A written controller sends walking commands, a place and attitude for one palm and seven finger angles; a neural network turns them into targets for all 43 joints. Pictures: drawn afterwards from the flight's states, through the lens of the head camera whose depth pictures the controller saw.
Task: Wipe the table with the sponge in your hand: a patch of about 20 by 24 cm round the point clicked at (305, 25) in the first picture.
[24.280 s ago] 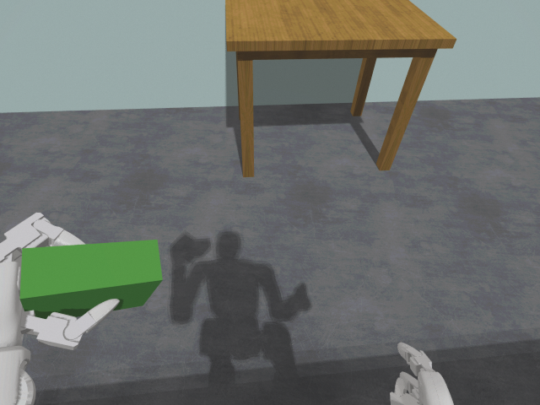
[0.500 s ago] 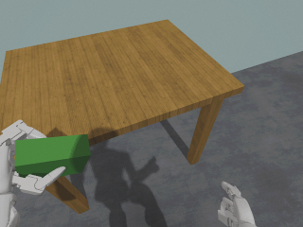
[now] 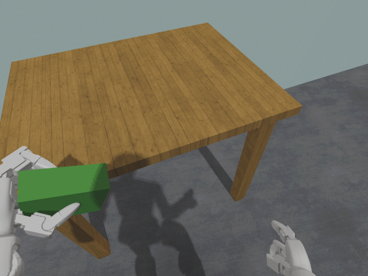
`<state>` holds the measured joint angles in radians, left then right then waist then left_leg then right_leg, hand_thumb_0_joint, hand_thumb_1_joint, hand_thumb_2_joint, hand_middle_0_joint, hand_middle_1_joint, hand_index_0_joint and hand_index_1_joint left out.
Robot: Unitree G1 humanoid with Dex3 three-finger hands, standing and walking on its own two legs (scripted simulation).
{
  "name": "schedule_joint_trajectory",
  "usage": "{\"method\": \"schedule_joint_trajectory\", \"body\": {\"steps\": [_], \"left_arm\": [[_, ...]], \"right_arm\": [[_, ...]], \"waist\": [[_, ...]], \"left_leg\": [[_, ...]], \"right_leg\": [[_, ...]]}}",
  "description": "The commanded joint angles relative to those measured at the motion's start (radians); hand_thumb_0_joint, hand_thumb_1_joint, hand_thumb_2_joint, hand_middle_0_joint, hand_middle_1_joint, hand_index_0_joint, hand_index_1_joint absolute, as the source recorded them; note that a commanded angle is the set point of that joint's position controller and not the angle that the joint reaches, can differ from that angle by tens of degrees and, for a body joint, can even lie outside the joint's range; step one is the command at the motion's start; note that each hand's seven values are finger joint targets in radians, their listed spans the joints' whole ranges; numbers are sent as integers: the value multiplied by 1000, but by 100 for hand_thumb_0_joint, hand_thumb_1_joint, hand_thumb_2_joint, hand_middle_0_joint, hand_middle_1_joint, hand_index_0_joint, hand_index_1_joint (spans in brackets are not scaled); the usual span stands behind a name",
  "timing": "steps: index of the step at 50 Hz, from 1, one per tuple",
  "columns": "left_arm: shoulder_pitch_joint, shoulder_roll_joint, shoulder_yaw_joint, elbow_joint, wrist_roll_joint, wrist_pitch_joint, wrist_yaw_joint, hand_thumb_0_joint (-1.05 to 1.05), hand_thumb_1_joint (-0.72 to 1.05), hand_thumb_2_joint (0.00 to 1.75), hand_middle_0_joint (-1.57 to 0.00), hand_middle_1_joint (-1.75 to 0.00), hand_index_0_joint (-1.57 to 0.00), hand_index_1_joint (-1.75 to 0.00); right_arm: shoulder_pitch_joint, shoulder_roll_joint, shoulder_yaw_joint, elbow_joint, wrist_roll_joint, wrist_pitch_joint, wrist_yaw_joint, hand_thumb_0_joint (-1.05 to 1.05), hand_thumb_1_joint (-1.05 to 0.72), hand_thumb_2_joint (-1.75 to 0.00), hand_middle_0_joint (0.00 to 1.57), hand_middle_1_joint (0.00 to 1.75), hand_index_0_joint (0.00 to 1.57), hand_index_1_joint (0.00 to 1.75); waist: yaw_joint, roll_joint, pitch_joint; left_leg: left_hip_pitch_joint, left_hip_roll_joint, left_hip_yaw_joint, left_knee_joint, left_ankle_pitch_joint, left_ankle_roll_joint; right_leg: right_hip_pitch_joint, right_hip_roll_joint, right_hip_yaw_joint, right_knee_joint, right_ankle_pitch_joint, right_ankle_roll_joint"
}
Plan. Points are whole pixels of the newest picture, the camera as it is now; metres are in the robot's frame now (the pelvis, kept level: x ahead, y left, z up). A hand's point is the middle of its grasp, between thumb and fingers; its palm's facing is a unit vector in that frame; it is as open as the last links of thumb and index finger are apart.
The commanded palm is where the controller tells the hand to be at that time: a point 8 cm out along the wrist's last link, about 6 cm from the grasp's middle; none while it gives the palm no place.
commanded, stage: look again from close up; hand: left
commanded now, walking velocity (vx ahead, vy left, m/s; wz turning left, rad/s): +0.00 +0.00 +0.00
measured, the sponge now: (78, 191) +0.23 +0.21 +0.12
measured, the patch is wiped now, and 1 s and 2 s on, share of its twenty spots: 0.00 0.00 0.00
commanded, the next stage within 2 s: shuffle to correct the standing spot in 0.22 s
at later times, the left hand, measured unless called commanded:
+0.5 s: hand (45, 197) +0.20 +0.24 +0.15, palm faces +0.42 -0.82 -0.39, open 9.3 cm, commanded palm +0.15 +0.27 +0.17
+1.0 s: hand (82, 143) +0.31 +0.22 +0.16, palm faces +0.42 -0.78 -0.47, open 9.3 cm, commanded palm +0.24 +0.25 +0.17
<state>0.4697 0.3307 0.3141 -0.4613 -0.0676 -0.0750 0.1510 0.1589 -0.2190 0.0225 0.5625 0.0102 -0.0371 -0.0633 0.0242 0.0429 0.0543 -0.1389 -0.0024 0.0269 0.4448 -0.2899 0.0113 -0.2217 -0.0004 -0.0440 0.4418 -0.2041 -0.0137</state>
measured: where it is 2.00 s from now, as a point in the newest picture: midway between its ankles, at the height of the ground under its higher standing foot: outside the picture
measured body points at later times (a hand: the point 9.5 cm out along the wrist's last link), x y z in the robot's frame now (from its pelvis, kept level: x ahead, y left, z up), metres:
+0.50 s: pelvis -0.01 -0.01 +0.00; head +0.00 -0.02 +0.45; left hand +0.18 +0.28 +0.17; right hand +0.17 -0.24 -0.09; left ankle -0.03 +0.11 -0.74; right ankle +0.02 -0.11 -0.74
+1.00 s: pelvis +0.08 -0.03 -0.02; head +0.11 -0.05 +0.43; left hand +0.28 +0.26 +0.18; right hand +0.27 -0.25 -0.12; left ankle +0.09 +0.13 -0.74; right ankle +0.07 -0.12 -0.69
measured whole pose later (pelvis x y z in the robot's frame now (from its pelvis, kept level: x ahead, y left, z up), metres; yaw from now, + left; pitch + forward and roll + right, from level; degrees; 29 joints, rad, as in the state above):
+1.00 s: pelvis +0.08 -0.03 -0.02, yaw +0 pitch -2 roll +3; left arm 0.43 0.41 0.39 -0.51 -0.06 -0.08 0.16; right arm 0.14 -0.17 0.00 0.59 0.02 -0.05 -0.05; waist 0.02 -0.01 0.11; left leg -0.25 0.04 0.07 0.62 -0.32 -0.04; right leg -0.44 -0.02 0.00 1.09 -0.50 -0.01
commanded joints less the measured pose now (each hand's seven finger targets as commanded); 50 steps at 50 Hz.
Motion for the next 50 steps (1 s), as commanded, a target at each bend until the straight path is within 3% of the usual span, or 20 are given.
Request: {"method": "schedule_joint_trajectory", "body": {"steps": [1,16,21,24,27,29,31,33,34,35,36,38,40,41,42,43,44,45,47,50], "left_arm": [[-75,202,139,-252,-2,-77,22,0,10,130,-120,-160,-120,-160],[-78,199,137,-213,-1,-80,20,0,10,130,-120,-160,-120,-160],[-110,191,122,-226,-1,-75,26,0,10,130,-120,-160,-120,-160],[-138,170,106,-224,10,-73,34,0,10,130,-120,-160,-120,-160],[-151,179,111,-227,19,-71,37,0,10,130,-120,-160,-120,-160],[-122,184,116,-215,18,-67,39,0,10,130,-120,-160,-120,-160],[-110,208,134,-202,14,-63,37,0,10,130,-120,-160,-120,-160],[-119,216,130,-224,3,-65,33,0,10,130,-120,-160,-120,-160],[-138,225,142,-243,2,-77,30,0,10,130,-120,-160,-120,-160],[-125,228,154,-247,3,-89,29,0,10,130,-120,-160,-120,-160],[-88,250,178,-238,6,-86,28,0,10,130,-120,-160,-120,-160],[-63,226,171,-291,4,-100,31,0,10,130,-120,-160,-120,-160],[-73,224,178,-328,-8,-102,34,0,10,130,-120,-160,-120,-160],[-62,224,175,-338,-13,-98,33,0,10,130,-120,-160,-120,-160],[-51,216,174,-361,-22,-100,30,0,10,130,-120,-160,-120,-160],[-45,216,176,-379,-23,-102,31,0,10,130,-120,-160,-120,-160],[-73,222,165,-398,-15,-109,32,0,10,130,-120,-160,-120,-160],[-129,253,191,-382,-11,-116,33,0,10,130,-120,-160,-120,-160],[-157,262,181,-307,10,-80,24,0,10,130,-120,-160,-120,-160],[-112,244,183,-279,10,-71,22,0,10,130,-120,-160,-120,-160]], "right_arm": [[-103,-112,-39,-161,-4,-56,-16,0,-90,-90,20,30,20,30],[-100,-115,-43,-150,-3,-58,-14,0,-90,-90,20,30,20,30],[-102,-113,-45,-145,-8,-59,-21,0,-90,-90,20,30,20,30],[-95,-110,-38,-139,-4,-56,-27,0,-90,-90,20,30,20,30],[-89,-106,-37,-135,-3,-63,-31,0,-90,-90,20,30,20,30],[-88,-106,-38,-134,-4,-64,-29,0,-90,-90,20,30,20,30],[-103,-106,-43,-138,-6,-62,-24,0,-90,-90,20,30,20,30],[-89,-94,-55,-131,13,-53,-7,0,-90,-90,20,30,20,30],[-99,-100,-59,-133,17,-53,1,0,-90,-90,20,30,20,30],[-87,-104,-55,-121,13,-48,6,0,-90,-90,20,30,20,30],[-89,-106,-53,-115,11,-36,12,0,-90,-90,20,30,20,30],[-103,-79,-43,-128,8,-16,17,0,-90,-90,20,30,20,30],[-92,-75,-40,-120,0,-12,15,0,-90,-90,20,30,20,30],[-112,-85,-46,-123,-3,-17,6,0,-90,-90,20,30,20,30],[-90,-99,-59,-132,-1,-21,0,0,-90,-90,20,30,20,30],[-94,-128,-71,-146,0,-21,-3,0,-90,-90,20,30,20,30],[-98,-107,-59,-159,4,-29,-3,0,-90,-90,20,30,20,30],[-92,-103,-59,-153,10,-48,1,0,-90,-90,20,30,20,30],[-79,-87,-50,-115,5,-62,2,0,-90,-90,20,30,20,30],[-97,-88,-44,-119,13,-73,6,0,-90,-90,20,30,20,30]], "waist": [[-6,22,-180],[-10,-9,-146],[-21,33,-110],[-28,108,-70],[-29,145,-67],[-19,95,-91],[-10,-59,-98],[-6,-267,-116],[8,-215,-109],[5,-140,-108],[5,-60,-98],[-5,-82,-115],[-30,-85,-155],[-34,-10,-167],[-45,61,-195],[-44,265,-213],[-48,301,-183],[-44,206,-116],[-46,120,-76],[-13,143,-94]], "left_leg": [[-18,88,-85,-66,278,-8],[-62,74,-79,-82,123,6],[-88,114,-130,-126,-204,46],[-125,167,-218,-176,-345,81],[-85,203,-269,-151,-248,109],[-93,183,-207,-51,-51,101],[-239,108,-96,144,11,60],[-485,10,36,511,-83,1],[-552,29,-12,635,-201,-6],[-547,63,-53,649,-220,-2],[-506,91,-71,598,-236,7],[-364,113,-39,446,-152,8],[-118,72,51,235,31,-1],[3,38,83,142,114,0],[151,78,-24,70,133,40],[284,272,-348,-35,130,140],[232,378,-532,-142,68,235],[175,400,-557,-185,42,273],[191,401,-489,-121,286,281],[-9,297,-186,-55,262,170]], "right_leg": [[122,-92,97,-40,236,-21],[95,-97,120,-114,90,-18],[-3,-71,117,-66,-208,-37],[-55,-29,60,52,-203,-34],[-101,-17,17,139,-119,-31],[-35,-32,25,98,-34,-43],[100,-115,194,22,-34,-105],[298,-319,483,-95,68,-245],[327,-359,505,-113,181,-281],[314,-357,450,-82,273,-281],[253,-360,403,-42,312,-263],[149,-317,280,-19,319,-230],[33,-235,140,44,201,-169],[-16,-178,83,130,173,-135],[-122,-114,35,317,128,-87],[-338,-17,-11,526,-158,-12],[-400,31,48,721,-354,-8],[-468,-5,103,785,-326,-8],[-554,-78,116,764,-324,10],[-226,-87,44,348,-248,0]]}}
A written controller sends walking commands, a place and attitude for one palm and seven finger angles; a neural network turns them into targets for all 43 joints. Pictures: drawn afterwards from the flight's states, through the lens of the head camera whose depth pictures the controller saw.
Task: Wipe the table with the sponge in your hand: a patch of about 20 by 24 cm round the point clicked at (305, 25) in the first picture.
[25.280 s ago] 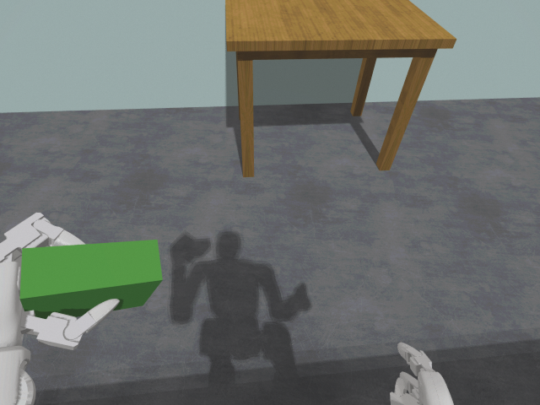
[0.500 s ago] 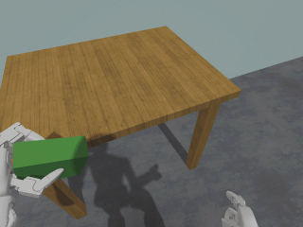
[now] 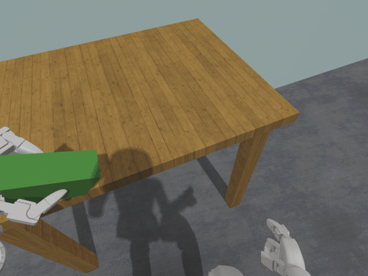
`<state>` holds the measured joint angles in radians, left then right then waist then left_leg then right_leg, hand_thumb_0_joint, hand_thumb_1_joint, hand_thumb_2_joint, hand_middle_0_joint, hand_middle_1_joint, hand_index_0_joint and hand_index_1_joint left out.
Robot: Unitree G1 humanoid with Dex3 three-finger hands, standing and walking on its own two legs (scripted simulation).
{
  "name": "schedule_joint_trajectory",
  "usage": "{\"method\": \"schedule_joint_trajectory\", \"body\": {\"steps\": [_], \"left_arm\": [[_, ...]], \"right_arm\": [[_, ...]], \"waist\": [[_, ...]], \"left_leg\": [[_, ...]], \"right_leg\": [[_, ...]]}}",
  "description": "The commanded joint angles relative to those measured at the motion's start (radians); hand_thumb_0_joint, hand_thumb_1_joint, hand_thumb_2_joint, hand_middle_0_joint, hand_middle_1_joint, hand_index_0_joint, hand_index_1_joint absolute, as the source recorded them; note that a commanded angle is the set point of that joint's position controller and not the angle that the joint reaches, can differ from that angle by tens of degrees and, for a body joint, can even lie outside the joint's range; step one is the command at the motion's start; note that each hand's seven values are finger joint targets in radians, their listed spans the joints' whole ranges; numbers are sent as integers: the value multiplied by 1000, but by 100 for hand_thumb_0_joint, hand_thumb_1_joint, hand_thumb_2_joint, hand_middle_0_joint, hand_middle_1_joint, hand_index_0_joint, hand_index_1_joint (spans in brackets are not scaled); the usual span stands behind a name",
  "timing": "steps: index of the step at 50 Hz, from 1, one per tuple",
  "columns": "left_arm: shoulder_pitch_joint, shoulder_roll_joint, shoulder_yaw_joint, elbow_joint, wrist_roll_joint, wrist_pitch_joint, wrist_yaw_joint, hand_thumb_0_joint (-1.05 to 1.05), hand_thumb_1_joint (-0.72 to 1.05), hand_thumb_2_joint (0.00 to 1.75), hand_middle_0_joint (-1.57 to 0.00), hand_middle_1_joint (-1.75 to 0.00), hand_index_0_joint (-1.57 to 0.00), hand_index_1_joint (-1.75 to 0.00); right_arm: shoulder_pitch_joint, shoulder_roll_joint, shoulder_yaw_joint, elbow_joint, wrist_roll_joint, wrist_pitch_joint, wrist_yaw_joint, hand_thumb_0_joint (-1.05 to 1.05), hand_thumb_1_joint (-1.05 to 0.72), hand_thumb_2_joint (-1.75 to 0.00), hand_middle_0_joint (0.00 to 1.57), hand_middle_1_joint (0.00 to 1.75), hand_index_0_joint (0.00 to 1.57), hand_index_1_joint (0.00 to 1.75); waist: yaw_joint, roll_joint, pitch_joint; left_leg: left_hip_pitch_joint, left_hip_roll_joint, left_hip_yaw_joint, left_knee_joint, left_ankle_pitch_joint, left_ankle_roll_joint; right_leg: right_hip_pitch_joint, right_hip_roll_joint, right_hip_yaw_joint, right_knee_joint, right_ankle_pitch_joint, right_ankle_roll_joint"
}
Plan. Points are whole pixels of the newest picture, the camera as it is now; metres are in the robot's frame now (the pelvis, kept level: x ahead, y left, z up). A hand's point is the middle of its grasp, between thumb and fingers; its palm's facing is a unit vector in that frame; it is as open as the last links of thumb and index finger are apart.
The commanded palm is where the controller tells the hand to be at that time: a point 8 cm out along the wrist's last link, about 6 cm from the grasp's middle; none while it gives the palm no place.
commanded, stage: shuffle to correct the standing spot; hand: left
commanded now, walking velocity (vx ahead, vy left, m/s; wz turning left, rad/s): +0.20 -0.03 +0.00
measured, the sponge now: (65, 177) +0.24 +0.22 +0.15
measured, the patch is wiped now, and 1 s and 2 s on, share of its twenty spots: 0.00 0.00 0.00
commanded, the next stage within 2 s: come to a stop and stand still in 0.26 s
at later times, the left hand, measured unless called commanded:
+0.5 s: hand (69, 133) +0.31 +0.22 +0.18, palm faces +0.44 -0.79 -0.42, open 9.3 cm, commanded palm +0.25 +0.26 +0.20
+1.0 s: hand (55, 144) +0.29 +0.24 +0.17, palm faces +0.44 -0.82 -0.36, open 9.3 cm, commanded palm +0.24 +0.28 +0.20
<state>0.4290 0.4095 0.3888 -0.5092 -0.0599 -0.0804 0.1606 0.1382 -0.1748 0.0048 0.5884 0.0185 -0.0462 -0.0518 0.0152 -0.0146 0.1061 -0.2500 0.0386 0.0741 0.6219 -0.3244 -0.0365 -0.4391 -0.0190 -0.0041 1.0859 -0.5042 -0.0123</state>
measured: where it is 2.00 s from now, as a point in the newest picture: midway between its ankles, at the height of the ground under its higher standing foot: outside the picture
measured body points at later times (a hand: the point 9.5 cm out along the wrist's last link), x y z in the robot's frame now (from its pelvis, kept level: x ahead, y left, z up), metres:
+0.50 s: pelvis +0.10 -0.03 +0.01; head +0.13 -0.04 +0.46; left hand +0.28 +0.26 +0.20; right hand +0.30 -0.28 -0.07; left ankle +0.11 +0.09 -0.72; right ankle +0.09 -0.11 -0.72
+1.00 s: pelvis +0.09 -0.01 +0.03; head +0.10 -0.02 +0.48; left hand +0.26 +0.29 +0.19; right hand +0.28 -0.22 -0.06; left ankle +0.11 +0.09 -0.72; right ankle +0.09 -0.11 -0.72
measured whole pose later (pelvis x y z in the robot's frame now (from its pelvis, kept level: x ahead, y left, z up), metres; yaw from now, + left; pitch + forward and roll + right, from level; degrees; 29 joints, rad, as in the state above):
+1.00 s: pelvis +0.09 -0.01 +0.03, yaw +1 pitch -1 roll -1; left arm 0.45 0.33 0.30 -0.45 -0.08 -0.03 0.16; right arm 0.16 -0.21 0.03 0.59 0.01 -0.04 -0.08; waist 0.04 0.06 0.04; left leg -0.21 0.04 0.10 0.42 -0.18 0.02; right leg -0.14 0.03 -0.09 0.35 -0.19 -0.03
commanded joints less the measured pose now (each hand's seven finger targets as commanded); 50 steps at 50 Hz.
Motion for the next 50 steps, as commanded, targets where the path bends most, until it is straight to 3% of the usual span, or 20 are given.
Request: {"method": "schedule_joint_trajectory", "body": {"steps": [1,2,3,4,5,6,8,10,13,15,18,19,21,22,26,27,31,37,43,50], "left_arm": [[-22,171,124,-218,-1,-59,17,0,10,130,-120,-160,-120,-160],[23,150,113,-201,-5,-53,14,0,10,130,-120,-160,-120,-160],[44,156,108,-206,-4,-51,10,0,10,130,-120,-160,-120,-160],[24,180,118,-221,-5,-43,6,0,10,130,-120,-160,-120,-160],[-23,184,131,-257,-15,-52,2,0,10,130,-120,-160,-120,-160],[-7,178,139,-215,-10,-59,-4,0,10,130,-120,-160,-120,-160],[63,157,140,-215,-18,-56,-14,0,10,130,-120,-160,-120,-160],[68,170,167,-231,-13,-83,1,0,10,130,-120,-160,-120,-160],[58,143,145,-241,-10,-102,23,0,10,130,-120,-160,-120,-160],[39,140,139,-240,-14,-106,28,0,10,130,-120,-160,-120,-160],[10,124,101,-231,-18,-97,24,0,10,130,-120,-160,-120,-160],[0,122,97,-237,-19,-95,21,0,10,130,-120,-160,-120,-160],[5,124,92,-239,-17,-86,14,0,10,130,-120,-160,-120,-160],[15,122,82,-263,-15,-87,14,0,10,130,-120,-160,-120,-160],[42,157,109,-279,-7,-65,17,0,10,130,-120,-160,-120,-160],[39,136,89,-282,-11,-62,17,0,10,130,-120,-160,-120,-160],[74,145,106,-231,-23,-43,15,0,10,130,-120,-160,-120,-160],[42,119,68,-218,-33,-30,7,0,10,130,-120,-160,-120,-160],[-65,107,31,-183,-30,-24,9,0,10,130,-120,-160,-120,-160],[-95,108,26,-181,-18,-40,19,0,10,130,-120,-160,-120,-160]], "right_arm": [[-83,-139,-24,-158,6,-69,-7,0,-90,-90,20,30,20,30],[-68,-133,-26,-165,6,-71,-4,0,-90,-90,20,30,20,30],[-75,-115,-28,-173,7,-69,0,0,-90,-90,20,30,20,30],[-73,-108,-29,-183,4,-61,3,0,-90,-90,20,30,20,30],[-84,-127,-28,-172,1,-62,7,0,-90,-90,20,30,20,30],[-88,-124,-24,-151,-5,-67,18,0,-90,-90,20,30,20,30],[-55,-128,-30,-134,12,-45,26,0,-90,-90,20,30,20,30],[-74,-125,-28,-131,5,-36,13,0,-90,-90,20,30,20,30],[-80,-119,-33,-140,-8,-34,-3,0,-90,-90,20,30,20,30],[-75,-122,-42,-142,-14,-47,-6,0,-90,-90,20,30,20,30],[-62,-144,-62,-145,-10,-56,-7,0,-90,-90,20,30,20,30],[-59,-153,-67,-147,-7,-54,-8,0,-90,-90,20,30,20,30],[-75,-178,-78,-163,6,-45,-9,0,-90,-90,20,30,20,30],[-68,-174,-72,-169,12,-40,-8,0,-90,-90,20,30,20,30],[-86,-152,-44,-179,6,-32,-17,0,-90,-90,20,30,20,30],[-78,-149,-42,-183,7,-32,-19,0,-90,-90,20,30,20,30],[-86,-148,-35,-192,1,-28,-28,0,-90,-90,20,30,20,30],[-87,-137,-19,-194,-6,-29,-37,0,-90,-90,20,30,20,30],[-104,-140,-10,-176,-13,-43,-41,0,-90,-90,20,30,20,30],[-106,-143,-12,-166,-14,-54,-37,0,-90,-90,20,30,20,30]], "waist": [[9,221,-176],[20,144,-198],[24,-93,-196],[10,-368,-187],[9,-265,-165],[0,-97,-146],[-6,-71,-118],[-9,-68,-183],[-3,-55,-262],[8,-58,-266],[5,-48,-239],[3,-23,-231],[7,100,-236],[8,132,-254],[2,117,-234],[0,78,-237],[3,58,-270],[3,89,-299],[-1,58,-208],[1,78,-167]], "left_leg": [[40,195,-122,-174,226,170],[-40,140,-67,-46,115,136],[-173,40,10,235,-29,95],[-354,-59,27,484,-195,52],[-386,-18,-68,591,-160,34],[-357,21,-90,594,-135,34],[-383,46,-97,575,-92,21],[-338,56,-75,451,-47,15],[-178,24,-3,156,18,34],[-104,-11,47,46,70,46],[33,-21,36,-107,153,64],[82,6,-8,-135,195,79],[211,129,-168,-136,415,138],[230,164,-197,-128,495,152],[135,93,-98,-86,626,74],[133,87,-86,-84,650,63],[182,92,-77,-124,694,53],[196,107,-88,-181,580,51],[120,76,-99,-253,202,48],[83,68,-117,-295,55,53]], "right_leg": [[150,-34,-63,-433,152,-1],[304,7,-103,-574,250,-1],[397,-78,96,-707,193,-46],[423,-307,510,-852,99,-147],[376,-360,540,-890,105,-177],[299,-352,516,-890,-5,-195],[310,-312,405,-828,234,-202],[377,-280,257,-773,541,-186],[407,-239,144,-709,695,-159],[414,-231,134,-706,672,-143],[359,-217,128,-655,559,-96],[322,-200,110,-610,546,-72],[182,-124,51,-529,516,2],[164,-93,28,-515,469,28],[303,-101,42,-613,732,3],[327,-102,40,-617,780,-3],[332,-89,31,-641,803,2],[334,-75,44,-699,677,2],[280,-77,78,-803,442,-7],[260,-71,77,-848,282,-14]]}}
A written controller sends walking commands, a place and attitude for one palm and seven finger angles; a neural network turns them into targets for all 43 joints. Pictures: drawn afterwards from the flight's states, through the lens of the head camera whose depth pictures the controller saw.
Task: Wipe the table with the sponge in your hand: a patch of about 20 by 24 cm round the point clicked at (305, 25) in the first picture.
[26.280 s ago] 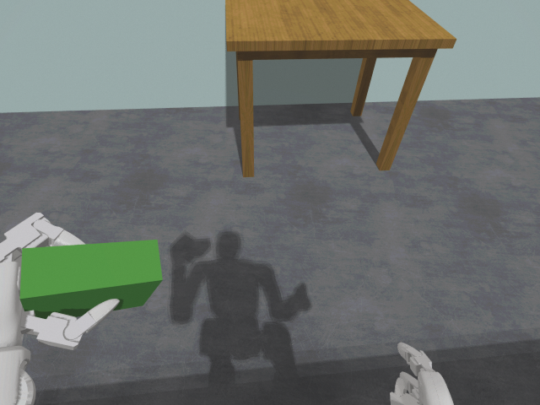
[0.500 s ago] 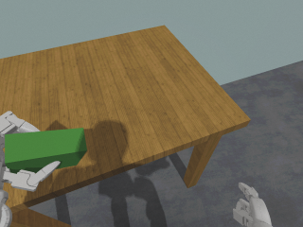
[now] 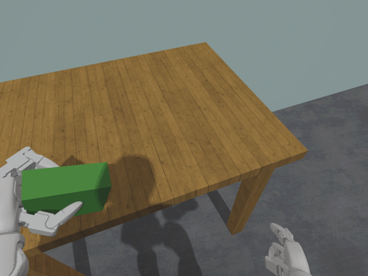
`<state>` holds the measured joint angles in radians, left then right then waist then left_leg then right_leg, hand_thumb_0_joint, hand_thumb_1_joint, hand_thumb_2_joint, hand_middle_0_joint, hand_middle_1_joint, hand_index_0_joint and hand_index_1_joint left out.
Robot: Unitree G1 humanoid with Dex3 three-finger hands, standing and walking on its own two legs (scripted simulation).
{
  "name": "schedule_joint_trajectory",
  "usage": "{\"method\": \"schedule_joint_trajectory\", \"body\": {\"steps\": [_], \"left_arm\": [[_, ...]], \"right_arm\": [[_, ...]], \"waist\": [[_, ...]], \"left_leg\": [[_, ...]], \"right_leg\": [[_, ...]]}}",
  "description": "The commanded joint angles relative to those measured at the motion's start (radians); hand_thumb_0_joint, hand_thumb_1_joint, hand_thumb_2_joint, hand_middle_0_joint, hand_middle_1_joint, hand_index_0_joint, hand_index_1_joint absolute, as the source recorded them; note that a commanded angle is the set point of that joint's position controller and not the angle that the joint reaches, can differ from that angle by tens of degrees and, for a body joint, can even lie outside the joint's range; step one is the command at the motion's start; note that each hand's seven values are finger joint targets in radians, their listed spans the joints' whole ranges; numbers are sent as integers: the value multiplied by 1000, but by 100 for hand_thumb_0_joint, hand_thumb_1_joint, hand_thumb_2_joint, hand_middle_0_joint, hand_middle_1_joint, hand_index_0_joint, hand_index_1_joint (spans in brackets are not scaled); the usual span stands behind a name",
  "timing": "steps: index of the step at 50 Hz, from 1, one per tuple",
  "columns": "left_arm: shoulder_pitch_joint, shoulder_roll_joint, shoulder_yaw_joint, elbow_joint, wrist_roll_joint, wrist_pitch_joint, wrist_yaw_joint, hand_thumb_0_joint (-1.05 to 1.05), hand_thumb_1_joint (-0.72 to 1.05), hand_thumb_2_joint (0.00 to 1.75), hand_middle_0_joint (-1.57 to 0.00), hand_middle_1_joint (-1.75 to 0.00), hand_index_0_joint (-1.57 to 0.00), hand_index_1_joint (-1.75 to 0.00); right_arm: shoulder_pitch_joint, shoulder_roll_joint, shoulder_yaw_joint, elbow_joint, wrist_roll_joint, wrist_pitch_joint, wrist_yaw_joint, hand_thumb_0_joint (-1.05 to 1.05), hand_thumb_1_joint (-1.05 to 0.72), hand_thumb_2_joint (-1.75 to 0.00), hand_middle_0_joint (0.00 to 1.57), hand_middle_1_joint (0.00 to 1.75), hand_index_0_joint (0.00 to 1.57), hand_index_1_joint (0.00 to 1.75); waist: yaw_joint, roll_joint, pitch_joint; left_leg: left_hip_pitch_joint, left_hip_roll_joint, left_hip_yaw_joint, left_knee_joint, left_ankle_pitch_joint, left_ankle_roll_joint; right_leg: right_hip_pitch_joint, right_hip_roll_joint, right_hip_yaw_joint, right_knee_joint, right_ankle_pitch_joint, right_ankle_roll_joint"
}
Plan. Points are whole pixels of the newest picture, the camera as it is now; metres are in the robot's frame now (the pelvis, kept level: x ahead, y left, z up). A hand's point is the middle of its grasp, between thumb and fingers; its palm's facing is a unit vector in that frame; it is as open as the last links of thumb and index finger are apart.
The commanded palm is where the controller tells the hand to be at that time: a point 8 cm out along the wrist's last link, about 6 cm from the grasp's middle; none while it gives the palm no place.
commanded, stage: come to a stop and stand still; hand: left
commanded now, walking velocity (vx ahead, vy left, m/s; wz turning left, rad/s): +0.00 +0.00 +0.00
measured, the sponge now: (81, 191) +0.23 +0.21 +0.12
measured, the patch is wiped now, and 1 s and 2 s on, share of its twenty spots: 0.00 0.00 0.00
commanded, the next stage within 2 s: look again from close up in 0.38 s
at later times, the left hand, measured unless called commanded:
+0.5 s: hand (42, 182) +0.23 +0.27 +0.15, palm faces +0.39 -0.81 -0.44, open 9.3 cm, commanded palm +0.17 +0.30 +0.17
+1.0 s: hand (22, 144) +0.27 +0.31 +0.19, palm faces +0.38 -0.82 -0.44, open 9.3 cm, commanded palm +0.20 +0.30 +0.18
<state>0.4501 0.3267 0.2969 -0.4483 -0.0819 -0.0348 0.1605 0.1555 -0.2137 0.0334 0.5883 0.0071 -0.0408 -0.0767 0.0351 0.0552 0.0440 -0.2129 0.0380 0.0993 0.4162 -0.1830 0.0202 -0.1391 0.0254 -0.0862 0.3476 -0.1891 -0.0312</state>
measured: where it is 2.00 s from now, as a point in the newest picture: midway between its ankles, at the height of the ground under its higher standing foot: outside the picture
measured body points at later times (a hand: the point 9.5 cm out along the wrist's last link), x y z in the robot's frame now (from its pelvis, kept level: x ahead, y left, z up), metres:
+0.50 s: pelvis +0.01 +0.01 +0.00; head +0.03 +0.00 +0.45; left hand +0.20 +0.31 +0.17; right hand +0.20 -0.20 -0.09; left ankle +0.03 +0.10 -0.74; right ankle +0.00 -0.10 -0.74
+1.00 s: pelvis +0.03 +0.03 -0.01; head +0.04 +0.03 +0.44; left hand +0.25 +0.35 +0.21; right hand +0.21 -0.19 -0.10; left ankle +0.03 +0.10 -0.74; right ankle +0.00 -0.10 -0.74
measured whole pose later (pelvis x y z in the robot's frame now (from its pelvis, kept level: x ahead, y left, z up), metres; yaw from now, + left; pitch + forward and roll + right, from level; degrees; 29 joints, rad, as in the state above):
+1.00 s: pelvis +0.03 +0.03 -0.01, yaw +1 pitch +0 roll -1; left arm 0.17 0.48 0.43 -0.43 -0.09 0.14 -0.03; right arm 0.19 -0.25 0.02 0.65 0.03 -0.12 0.01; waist 0.05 0.02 0.02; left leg -0.25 -0.01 0.10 0.52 -0.28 0.06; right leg -0.21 -0.02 -0.05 0.54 -0.30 0.00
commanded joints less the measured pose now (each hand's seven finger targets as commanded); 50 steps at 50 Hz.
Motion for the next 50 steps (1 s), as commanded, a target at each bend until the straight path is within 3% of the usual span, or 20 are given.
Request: {"method": "schedule_joint_trajectory", "body": {"steps": [1,12,23,24,25,26,28,31,32,35,36,40,41,42,43,44,45,46,47,50], "left_arm": [[-116,208,129,-249,5,-88,22,0,10,130,-120,-160,-120,-160],[-7,181,137,-239,10,-114,20,0,10,130,-120,-160,-120,-160],[-69,177,119,-236,15,-113,17,0,10,130,-120,-160,-120,-160],[-1092,1014,726,-442,186,-215,2,0,10,130,-120,-160,-120,-160],[-500,389,333,164,96,-168,-48,0,10,130,-120,-160,-120,-160],[-340,329,292,7,47,-168,-36,0,10,130,-120,-160,-120,-160],[-257,203,151,-19,35,-199,-57,0,10,130,-120,-160,-120,-160],[-80,80,25,-187,26,-212,-64,0,10,130,-120,-160,-120,-160],[-83,101,27,-249,34,-213,-63,0,10,130,-120,-160,-120,-160],[-70,225,151,-275,42,-216,-45,0,10,130,-120,-160,-120,-160],[-76,298,228,-300,45,-216,-31,0,10,130,-120,-160,-120,-160],[-91,296,270,-310,15,-236,-31,0,10,130,-120,-160,-120,-160],[-1001,1102,572,-658,41,-383,-22,0,10,130,-120,-160,-120,-160],[-650,600,437,-173,198,-133,-77,0,10,130,-120,-160,-120,-160],[-465,406,187,-183,105,-92,-101,0,10,130,-120,-160,-120,-160],[-387,388,237,-167,97,-51,-122,0,10,130,-120,-160,-120,-160],[-340,250,137,-170,13,18,-175,0,10,130,-120,-160,-120,-160],[-198,134,61,-96,-58,106,-216,0,10,130,-120,-160,-120,-160],[-178,151,33,-172,-76,157,-247,0,10,130,-120,-160,-120,-160],[-112,118,-112,-235,34,263,-283,0,10,130,-120,-160,-120,-160]], "right_arm": [[-135,-109,-41,-165,-2,-61,-12,0,-90,-90,20,30,20,30],[-111,-113,-48,-169,-3,-68,-8,0,-90,-90,20,30,20,30],[-113,-113,-47,-161,-6,-67,-8,0,-90,-90,20,30,20,30],[74,-140,-88,-157,-42,-101,0,0,-90,-90,20,30,20,30],[-14,-23,-43,-84,-16,-98,9,0,-90,-90,20,30,20,30],[-59,-96,-89,-151,15,-95,27,0,-90,-90,20,30,20,30],[-7,-114,-87,-165,14,-117,38,0,-90,-90,20,30,20,30],[-71,-93,-71,-177,24,-135,78,0,-90,-90,20,30,20,30],[-63,-99,-70,-186,18,-136,83,0,-90,-90,20,30,20,30],[-54,-111,-71,-187,6,-141,70,0,-90,-90,20,30,20,30],[-67,-113,-67,-184,9,-136,61,0,-90,-90,20,30,20,30],[-55,-99,-67,-202,9,-125,31,0,-90,-90,20,30,20,30],[149,-216,14,-264,81,-109,-44,0,-90,-90,20,30,20,30],[-48,-97,-92,-107,-63,-122,-33,0,-90,-90,20,30,20,30],[-24,-128,-54,-168,-48,-146,42,0,-90,-90,20,30,20,30],[11,-168,-80,-100,-34,-138,69,0,-90,-90,20,30,20,30],[-32,-170,-79,-106,-4,-148,70,0,-90,-90,20,30,20,30],[-62,-168,-69,-104,22,-150,73,0,-90,-90,20,30,20,30],[-70,-181,-65,-87,32,-152,81,0,-90,-90,20,30,20,30],[-140,-170,-51,-140,55,-126,96,0,-90,-90,20,30,20,30]], "waist": [[-20,29,-106],[-17,23,-130],[-15,11,-134],[-1,-327,31],[-6,-316,-177],[25,-120,-190],[16,17,-234],[15,80,-229],[13,60,-208],[7,-82,-176],[2,-75,-178],[-10,14,-186],[-68,356,-331],[88,418,-406],[7,302,-298],[16,288,-378],[40,269,-414],[37,192,-358],[49,100,-291],[20,-67,-91]], "left_leg": [[50,68,-149,-98,-97,-5],[30,91,-186,-147,-66,-6],[70,78,-161,-110,26,-8],[-113,112,-113,111,127,23],[54,-5,-110,86,151,16],[139,10,-85,20,176,-4],[120,34,-65,17,161,9],[122,71,-91,-10,166,34],[76,82,-103,-17,144,36],[29,56,-103,1,81,14],[51,51,-104,0,92,7],[47,60,-120,-5,178,12],[-99,84,-169,-37,58,38],[240,27,-105,28,355,-100],[226,30,-166,29,682,-128],[351,75,-158,86,821,-111],[397,69,-175,110,826,-95],[386,76,-174,129,810,-87],[307,80,-166,93,680,-70],[97,54,-151,34,356,-35]], "right_leg": [[-45,-114,159,-108,-45,3],[9,-90,119,-33,43,8],[8,-97,122,-33,106,5],[-177,-156,165,-107,159,51],[-135,-178,196,-24,226,-43],[-88,-137,196,25,261,-37],[-35,-134,192,39,231,7],[-28,-102,147,74,167,42],[-12,-98,129,69,152,44],[-9,-102,142,18,138,21],[-29,-102,141,22,135,10],[7,-97,122,56,193,5],[147,-32,91,229,-32,73],[-91,14,49,269,2,-36],[-137,9,6,187,5,-26],[-188,11,18,189,47,-4],[-189,-9,24,211,54,9],[-190,-15,25,225,52,15],[-179,-31,10,202,54,21],[-161,-12,-30,150,114,22]]}}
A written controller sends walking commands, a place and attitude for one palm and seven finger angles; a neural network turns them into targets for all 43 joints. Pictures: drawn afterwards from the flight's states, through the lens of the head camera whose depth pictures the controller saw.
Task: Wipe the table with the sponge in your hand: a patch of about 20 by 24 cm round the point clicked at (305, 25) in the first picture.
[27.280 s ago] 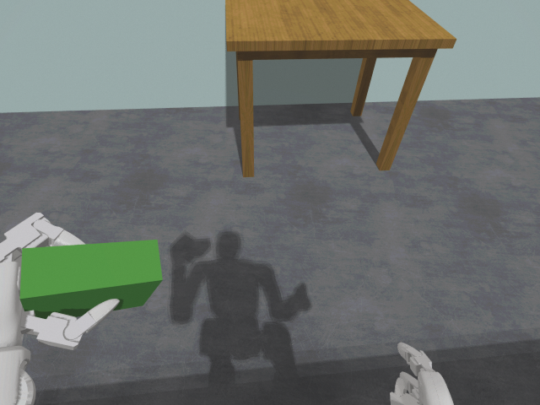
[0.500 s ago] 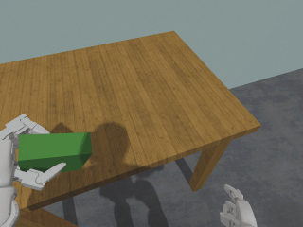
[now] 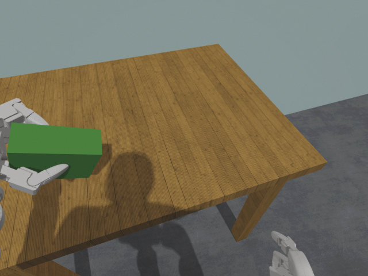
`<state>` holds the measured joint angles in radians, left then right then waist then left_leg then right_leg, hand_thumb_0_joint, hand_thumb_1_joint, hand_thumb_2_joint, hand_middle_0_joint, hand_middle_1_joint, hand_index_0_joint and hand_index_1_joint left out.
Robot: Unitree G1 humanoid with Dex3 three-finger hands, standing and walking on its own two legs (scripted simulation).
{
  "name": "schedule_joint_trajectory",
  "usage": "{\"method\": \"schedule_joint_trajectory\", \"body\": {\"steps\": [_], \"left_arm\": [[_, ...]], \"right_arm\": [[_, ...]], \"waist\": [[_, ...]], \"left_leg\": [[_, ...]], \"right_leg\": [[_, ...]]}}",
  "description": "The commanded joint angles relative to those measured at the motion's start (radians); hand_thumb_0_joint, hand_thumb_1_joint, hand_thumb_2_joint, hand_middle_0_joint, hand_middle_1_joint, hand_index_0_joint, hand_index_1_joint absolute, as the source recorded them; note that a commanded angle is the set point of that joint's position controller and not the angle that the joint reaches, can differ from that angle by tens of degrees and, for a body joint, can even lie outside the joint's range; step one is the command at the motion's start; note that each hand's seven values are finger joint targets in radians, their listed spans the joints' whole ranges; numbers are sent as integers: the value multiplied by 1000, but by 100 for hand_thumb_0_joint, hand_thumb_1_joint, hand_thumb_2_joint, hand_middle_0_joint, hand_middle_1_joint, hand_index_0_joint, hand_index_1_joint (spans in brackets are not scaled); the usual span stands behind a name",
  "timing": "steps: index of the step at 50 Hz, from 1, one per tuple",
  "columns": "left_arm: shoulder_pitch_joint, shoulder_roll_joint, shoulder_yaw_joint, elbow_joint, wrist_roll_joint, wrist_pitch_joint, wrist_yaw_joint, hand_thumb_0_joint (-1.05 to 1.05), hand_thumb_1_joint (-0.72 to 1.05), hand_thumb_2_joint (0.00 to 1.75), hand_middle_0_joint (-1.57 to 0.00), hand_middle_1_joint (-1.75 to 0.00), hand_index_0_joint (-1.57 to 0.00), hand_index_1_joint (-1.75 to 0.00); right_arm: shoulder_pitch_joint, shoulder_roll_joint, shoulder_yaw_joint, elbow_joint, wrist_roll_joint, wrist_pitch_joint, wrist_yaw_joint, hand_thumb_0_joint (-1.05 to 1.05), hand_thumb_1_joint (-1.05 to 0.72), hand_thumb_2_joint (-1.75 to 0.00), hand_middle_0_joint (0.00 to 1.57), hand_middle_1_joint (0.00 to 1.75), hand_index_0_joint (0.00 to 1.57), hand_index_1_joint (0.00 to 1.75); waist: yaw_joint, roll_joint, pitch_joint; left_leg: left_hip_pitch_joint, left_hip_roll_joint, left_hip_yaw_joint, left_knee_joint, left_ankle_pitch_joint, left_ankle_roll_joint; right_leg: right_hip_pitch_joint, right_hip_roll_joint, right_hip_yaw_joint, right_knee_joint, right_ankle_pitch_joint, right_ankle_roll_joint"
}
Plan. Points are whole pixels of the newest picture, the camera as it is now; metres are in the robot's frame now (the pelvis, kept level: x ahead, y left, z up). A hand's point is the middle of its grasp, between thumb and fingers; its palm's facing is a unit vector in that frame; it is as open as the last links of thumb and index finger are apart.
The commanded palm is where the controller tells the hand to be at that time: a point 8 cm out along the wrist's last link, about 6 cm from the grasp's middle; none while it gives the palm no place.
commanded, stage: turn the palm down, sponge in hand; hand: left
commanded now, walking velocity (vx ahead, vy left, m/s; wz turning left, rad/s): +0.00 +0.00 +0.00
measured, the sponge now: (70, 155) +0.27 +0.24 +0.16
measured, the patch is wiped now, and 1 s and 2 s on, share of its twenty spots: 0.00 0.00 0.00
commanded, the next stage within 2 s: none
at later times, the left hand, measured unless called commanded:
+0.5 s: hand (73, 204) +0.19 +0.20 +0.14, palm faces +0.14 -0.61 -0.78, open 9.3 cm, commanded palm +0.16 +0.23 +0.20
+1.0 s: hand (99, 183) +0.22 +0.17 +0.15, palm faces +0.12 -0.37 -0.92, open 9.3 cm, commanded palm +0.20 +0.22 +0.22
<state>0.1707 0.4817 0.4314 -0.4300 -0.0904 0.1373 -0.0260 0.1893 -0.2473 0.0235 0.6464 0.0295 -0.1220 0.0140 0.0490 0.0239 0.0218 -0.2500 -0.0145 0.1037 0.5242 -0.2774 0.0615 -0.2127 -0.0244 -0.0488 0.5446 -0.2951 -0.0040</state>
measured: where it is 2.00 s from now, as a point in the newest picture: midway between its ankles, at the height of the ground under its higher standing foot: outside the picture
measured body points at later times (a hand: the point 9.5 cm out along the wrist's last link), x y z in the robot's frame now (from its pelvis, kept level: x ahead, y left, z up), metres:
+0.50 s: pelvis -0.04 -0.07 +0.00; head -0.04 -0.12 +0.45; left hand +0.18 +0.23 +0.18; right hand +0.18 -0.28 -0.10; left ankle +0.00 +0.07 -0.74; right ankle -0.03 -0.13 -0.74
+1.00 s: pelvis +0.00 -0.06 -0.01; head -0.01 -0.11 +0.44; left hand +0.21 +0.19 +0.20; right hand +0.19 -0.32 -0.10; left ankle +0.01 +0.08 -0.74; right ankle -0.03 -0.13 -0.74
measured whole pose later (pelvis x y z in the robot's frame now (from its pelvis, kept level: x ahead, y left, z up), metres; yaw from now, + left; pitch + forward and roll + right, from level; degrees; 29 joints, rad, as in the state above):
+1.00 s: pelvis +0.00 -0.06 -0.01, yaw -4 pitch +0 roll +1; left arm 0.40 0.63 0.20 -0.53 0.40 0.20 -0.01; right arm 0.15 -0.29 -0.02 0.58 0.04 -0.02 -0.11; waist 0.08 0.09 -0.02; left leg -0.28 0.02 0.00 0.59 -0.31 -0.02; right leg -0.26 0.05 -0.02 0.63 -0.36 -0.07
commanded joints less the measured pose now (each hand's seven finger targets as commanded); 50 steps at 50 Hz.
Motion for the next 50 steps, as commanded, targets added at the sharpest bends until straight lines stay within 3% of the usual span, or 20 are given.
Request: {"method": "schedule_joint_trajectory", "body": {"steps": [1,3,5,6,7,9,11,14,18,20,24,26,27,31,32,36,38,41,45,50], "left_arm": [[146,25,-200,-309,97,100,-73,0,10,130,-120,-160,-120,-160],[136,151,-96,-350,188,49,-23,0,10,130,-120,-160,-120,-160],[108,261,32,-424,233,-27,43,0,10,130,-120,-160,-120,-160],[77,371,138,-494,242,-62,94,0,10,130,-120,-160,-120,-160],[67,221,27,-532,247,-108,134,0,10,130,-120,-160,-120,-160],[142,173,28,-470,234,-161,199,0,10,130,-120,-160,-120,-160],[59,256,82,-378,238,-162,221,0,10,130,-120,-160,-120,-160],[-52,217,-13,-143,255,-94,158,0,10,130,-120,-160,-120,-160],[-134,226,-144,-28,244,60,-8,0,10,130,-120,-160,-120,-160],[-161,281,-153,-37,266,79,-73,0,10,130,-120,-160,-120,-160],[-182,384,-34,-127,321,-47,-67,0,10,130,-120,-160,-120,-160],[-103,484,106,-184,323,-114,-8,0,10,130,-120,-160,-120,-160],[-86,427,93,-207,320,-140,21,0,10,130,-120,-160,-120,-160],[41,447,161,-100,330,-104,115,0,10,130,-120,-160,-120,-160],[39,388,97,-73,334,-72,120,0,10,130,-120,-160,-120,-160],[54,416,48,4,367,79,88,0,10,130,-120,-160,-120,-160],[35,426,10,-13,384,120,39,0,10,130,-120,-160,-120,-160],[-19,424,-32,-167,431,105,-2,0,10,130,-120,-160,-120,-160],[61,446,9,-326,493,25,28,0,10,130,-120,-160,-120,-160],[74,435,63,-247,566,83,138,0,10,130,-120,-160,-120,-160]], "right_arm": [[-211,-134,-33,-220,45,-27,8,0,-90,-90,20,30,20,30],[-182,-131,-36,-232,4,-10,-3,0,-90,-90,20,30,20,30],[-169,-117,-38,-250,-27,9,-18,0,-90,-90,20,30,20,30],[-185,-118,-40,-245,-24,13,-26,0,-90,-90,20,30,20,30],[-173,-62,-22,-257,-37,2,-32,0,-90,-90,20,30,20,30],[-109,-70,-39,-196,-35,1,-36,0,-90,-90,20,30,20,30],[-111,-83,-34,-163,-31,7,-44,0,-90,-90,20,30,20,30],[-133,-101,-29,-144,-21,29,-71,0,-90,-90,20,30,20,30],[-207,-121,-9,-184,16,40,-117,0,-90,-90,20,30,20,30],[-236,-126,-4,-205,19,41,-134,0,-90,-90,20,30,20,30],[-250,-110,-18,-211,-1,30,-128,0,-90,-90,20,30,20,30],[-250,-100,-27,-210,-8,17,-120,0,-90,-90,20,30,20,30],[-239,-82,-30,-212,-13,16,-114,0,-90,-90,20,30,20,30],[-188,-109,-57,-181,2,41,-94,0,-90,-90,20,30,20,30],[-172,-117,-62,-183,5,53,-92,0,-90,-90,20,30,20,30],[-225,-150,-59,-200,29,81,-111,0,-90,-90,20,30,20,30],[-207,-159,-55,-222,29,85,-126,0,-90,-90,20,30,20,30],[-280,-133,-33,-260,34,64,-134,0,-90,-90,20,30,20,30],[-198,-128,-53,-264,5,46,-137,0,-90,-90,20,30,20,30],[-179,-133,-69,-224,-1,62,-122,0,-90,-90,20,30,20,30]], "waist": [[14,-26,-67],[18,-51,-107],[25,-57,-229],[47,-15,-292],[58,40,-311],[41,137,-293],[14,183,-247],[-34,146,-120],[-13,49,-57],[-5,-17,-53],[27,-33,-105],[68,9,-144],[69,2,-181],[71,60,-150],[53,39,-135],[48,-29,-60],[32,-84,-90],[40,-36,-155],[51,-13,-289],[64,34,-256]], "left_leg": [[113,97,-136,-85,370,-66],[96,87,-143,-94,379,-77],[137,88,-151,-73,459,-79],[155,94,-147,-72,388,-79],[171,84,-141,-71,453,-101],[198,87,-118,-46,457,-107],[177,72,-105,-40,325,-82],[100,44,-92,-53,131,-52],[80,24,-65,-85,20,-29],[60,18,-66,-75,4,-23],[50,20,-83,-6,68,-33],[50,20,-89,17,102,-46],[23,20,-94,38,120,-51],[-19,20,-108,69,134,-64],[-49,22,-111,68,113,-64],[-70,10,-115,59,100,-44],[-79,13,-115,75,94,-35],[-16,-2,-109,75,176,-22],[61,-3,-107,85,298,-12],[35,6,-97,55,365,-29]], "right_leg": [[-69,46,-54,-54,217,-12],[-49,50,-59,-51,220,-19],[-29,60,-51,-25,233,-18],[-29,69,-31,-16,189,-23],[-25,69,-40,-7,193,-37],[-64,71,-33,-28,183,-32],[-81,64,-16,-61,157,-30],[-107,38,-12,-118,74,-13],[-80,11,35,-200,-36,2],[-60,-8,78,-231,-127,11],[-14,-39,171,-242,-178,-2],[13,-46,214,-232,-149,-15],[47,-66,224,-207,-88,-12],[60,-85,300,-164,115,-9],[58,-93,289,-150,144,1],[22,-76,276,-131,183,24],[32,-89,263,-109,262,50],[41,-58,240,-73,363,38],[54,-34,172,-25,512,26],[49,-4,125,-12,495,-8]]}}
